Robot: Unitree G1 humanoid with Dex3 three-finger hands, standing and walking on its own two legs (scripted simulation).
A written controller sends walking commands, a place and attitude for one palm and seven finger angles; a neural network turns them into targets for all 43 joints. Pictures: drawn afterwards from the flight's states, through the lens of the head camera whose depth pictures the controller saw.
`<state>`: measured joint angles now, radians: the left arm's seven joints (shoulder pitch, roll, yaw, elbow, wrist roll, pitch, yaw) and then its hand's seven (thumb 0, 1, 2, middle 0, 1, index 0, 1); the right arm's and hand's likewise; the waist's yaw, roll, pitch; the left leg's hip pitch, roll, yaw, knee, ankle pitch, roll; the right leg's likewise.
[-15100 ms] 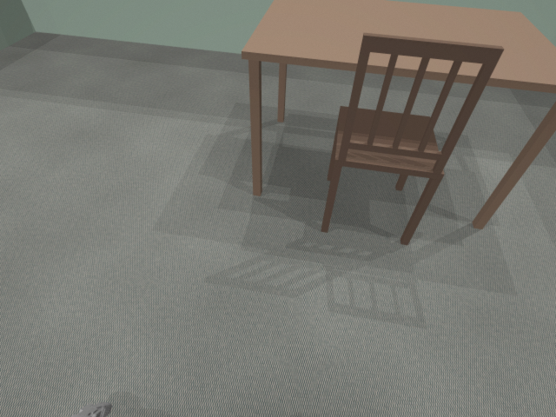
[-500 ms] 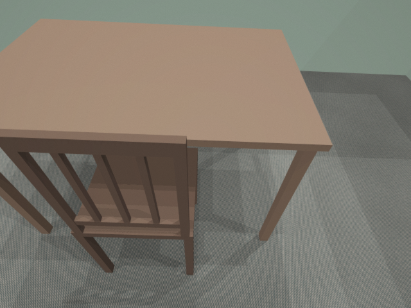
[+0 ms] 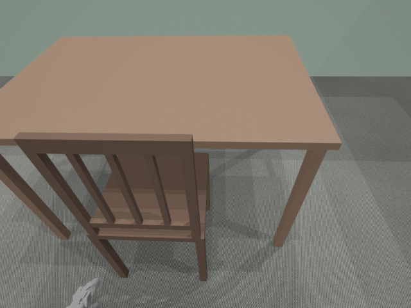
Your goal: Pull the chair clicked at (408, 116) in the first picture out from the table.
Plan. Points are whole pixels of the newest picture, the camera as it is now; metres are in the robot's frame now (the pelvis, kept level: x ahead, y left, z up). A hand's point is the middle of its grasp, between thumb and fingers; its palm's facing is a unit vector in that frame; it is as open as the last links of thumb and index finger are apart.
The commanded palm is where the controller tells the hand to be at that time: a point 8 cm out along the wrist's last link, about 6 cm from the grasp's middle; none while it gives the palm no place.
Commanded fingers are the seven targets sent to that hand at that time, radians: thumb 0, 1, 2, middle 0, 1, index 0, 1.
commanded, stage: raise the hand toward the chair's back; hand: left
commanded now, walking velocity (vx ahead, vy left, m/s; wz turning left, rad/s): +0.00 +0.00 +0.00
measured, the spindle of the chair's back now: (127, 192) +0.43 +0.24 -0.08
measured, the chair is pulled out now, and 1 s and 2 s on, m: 0.00 0.00 0.00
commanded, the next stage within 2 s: aim the fingers beside a spindle in 1.94 s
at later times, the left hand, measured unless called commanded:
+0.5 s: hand (122, 301) +0.15 +0.16 -0.03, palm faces +0.03 -1.00 -0.08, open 11.4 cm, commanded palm +0.14 +0.22 -0.05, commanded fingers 0.00 0.11 0.56 -0.12 -0.18 -0.12 -0.18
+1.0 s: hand (120, 283) +0.19 +0.19 -0.06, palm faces -0.08 -1.00 -0.01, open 15.5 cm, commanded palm +0.17 +0.25 -0.04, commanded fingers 0.00 -0.48 0.31 -0.06 -0.08 -0.06 -0.08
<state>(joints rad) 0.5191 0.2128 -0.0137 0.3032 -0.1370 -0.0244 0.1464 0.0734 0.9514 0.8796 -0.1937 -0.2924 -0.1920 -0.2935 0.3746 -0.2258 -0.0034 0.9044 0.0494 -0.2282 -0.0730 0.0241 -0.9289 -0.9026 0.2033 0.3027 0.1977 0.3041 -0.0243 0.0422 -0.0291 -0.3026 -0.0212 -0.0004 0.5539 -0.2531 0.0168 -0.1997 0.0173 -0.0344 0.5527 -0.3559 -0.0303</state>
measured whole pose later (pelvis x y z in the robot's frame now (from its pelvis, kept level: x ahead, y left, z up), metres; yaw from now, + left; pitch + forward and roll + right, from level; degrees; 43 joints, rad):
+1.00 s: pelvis -0.03 +0.02 -0.09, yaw -1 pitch +16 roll -3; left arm 0.40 0.24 0.11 0.00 -0.25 -0.38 -0.24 0.00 -0.25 0.41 -0.08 -0.12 -0.08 -0.12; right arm 0.22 -0.25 -0.02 0.55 0.03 -0.18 -0.05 0.02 -0.91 -0.90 0.20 0.30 0.20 0.30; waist -0.03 0.03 -0.15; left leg -0.99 0.01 -0.02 1.19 -0.47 0.03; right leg -0.86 0.04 -0.07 1.15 -0.57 -0.02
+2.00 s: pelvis -0.02 +0.02 -0.07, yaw -1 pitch +15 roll -4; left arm 0.32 0.28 0.19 0.07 -0.29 -0.35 -0.29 -0.01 -0.50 0.30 -0.06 -0.08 -0.06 -0.08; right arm 0.23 -0.24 0.02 0.54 0.03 -0.17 -0.04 0.01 -0.91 -0.90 0.20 0.30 0.20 0.30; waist -0.02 0.04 -0.15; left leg -0.91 0.00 -0.03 1.11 -0.46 0.03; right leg -0.77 0.04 -0.07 1.06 -0.55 -0.02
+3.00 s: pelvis -0.02 +0.01 -0.10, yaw -1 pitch +19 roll -3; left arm 0.20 0.19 0.04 0.12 -0.19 -0.40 -0.13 -0.01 -0.50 0.30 -0.06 -0.08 -0.06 -0.08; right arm 0.22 -0.24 0.02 0.51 0.00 -0.09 -0.01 0.01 -0.91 -0.90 0.20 0.30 0.20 0.30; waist -0.03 0.04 -0.18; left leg -1.07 0.01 -0.03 1.24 -0.50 0.02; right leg -0.94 0.04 -0.08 1.22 -0.61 -0.04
